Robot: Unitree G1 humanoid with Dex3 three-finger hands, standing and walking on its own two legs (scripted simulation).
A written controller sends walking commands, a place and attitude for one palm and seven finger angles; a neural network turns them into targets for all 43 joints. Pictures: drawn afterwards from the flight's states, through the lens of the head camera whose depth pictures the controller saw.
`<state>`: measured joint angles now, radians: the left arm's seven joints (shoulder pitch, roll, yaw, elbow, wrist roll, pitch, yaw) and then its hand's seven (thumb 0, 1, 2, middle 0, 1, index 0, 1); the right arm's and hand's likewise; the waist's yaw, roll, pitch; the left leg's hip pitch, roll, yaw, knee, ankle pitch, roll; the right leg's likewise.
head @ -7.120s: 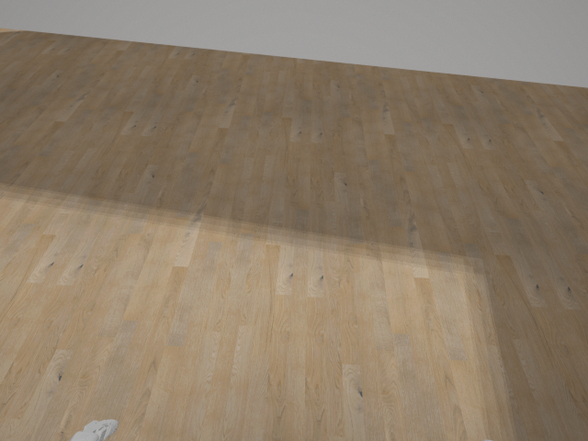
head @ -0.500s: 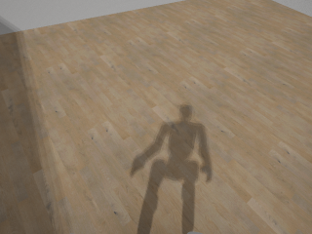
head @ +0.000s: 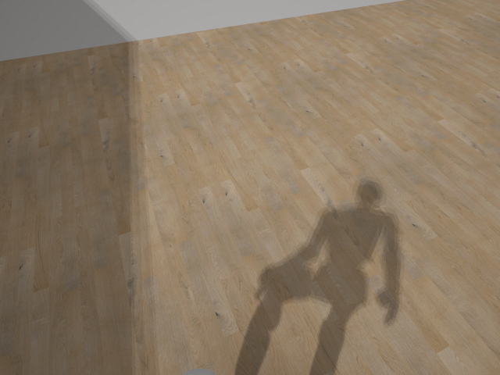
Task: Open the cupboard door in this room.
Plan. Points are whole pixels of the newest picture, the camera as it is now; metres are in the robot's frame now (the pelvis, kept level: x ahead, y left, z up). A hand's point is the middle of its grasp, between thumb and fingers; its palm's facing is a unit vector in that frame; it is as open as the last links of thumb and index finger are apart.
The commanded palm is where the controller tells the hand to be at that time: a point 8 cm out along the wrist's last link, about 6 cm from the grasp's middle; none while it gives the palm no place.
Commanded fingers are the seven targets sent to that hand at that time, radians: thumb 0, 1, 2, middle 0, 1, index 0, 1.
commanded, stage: turn or walk to find it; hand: left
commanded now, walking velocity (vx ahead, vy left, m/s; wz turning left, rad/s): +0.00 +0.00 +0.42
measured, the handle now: out of the picture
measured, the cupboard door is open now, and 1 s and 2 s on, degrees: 0 0 0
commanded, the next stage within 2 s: none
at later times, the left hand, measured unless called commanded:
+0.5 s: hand out of the picture +0.01 +0.24 -0.16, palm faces +0.22 -0.94 -0.27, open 7.4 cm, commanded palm none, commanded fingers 0.00 0.90 0.90 -0.20 -0.30 -0.20 -0.30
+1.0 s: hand out of the picture -0.11 +0.21 -0.18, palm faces +0.45 -0.86 -0.24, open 7.4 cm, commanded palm none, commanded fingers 0.00 0.90 0.90 -0.20 -0.30 -0.20 -0.30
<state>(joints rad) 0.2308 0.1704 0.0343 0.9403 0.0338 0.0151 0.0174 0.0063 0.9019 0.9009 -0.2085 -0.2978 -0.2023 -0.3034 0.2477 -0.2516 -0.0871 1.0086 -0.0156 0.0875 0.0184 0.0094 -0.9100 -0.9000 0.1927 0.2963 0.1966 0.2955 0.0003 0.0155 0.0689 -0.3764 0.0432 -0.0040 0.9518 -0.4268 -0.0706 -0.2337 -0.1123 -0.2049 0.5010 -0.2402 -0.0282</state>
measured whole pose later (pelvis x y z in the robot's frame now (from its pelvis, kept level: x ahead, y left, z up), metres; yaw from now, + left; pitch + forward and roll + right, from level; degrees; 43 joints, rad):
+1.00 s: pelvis -0.07 +0.01 -0.01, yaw +25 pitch -1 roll +0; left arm 0.24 0.21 0.05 0.96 0.03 0.02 0.02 0.01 0.90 0.90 -0.21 -0.30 -0.20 -0.30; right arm 0.18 -0.23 -0.06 0.98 -0.01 0.06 0.02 0.01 -0.91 -0.90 0.19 0.30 0.20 0.30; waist 0.02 -0.02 0.09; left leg -0.26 0.04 0.07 0.63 -0.36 -0.05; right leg -0.27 -0.15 -0.25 0.60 -0.30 0.01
